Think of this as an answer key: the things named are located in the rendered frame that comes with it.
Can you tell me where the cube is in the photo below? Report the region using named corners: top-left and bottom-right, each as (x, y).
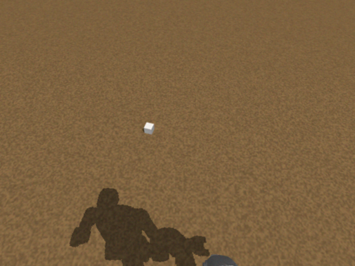
top-left (144, 122), bottom-right (154, 135)

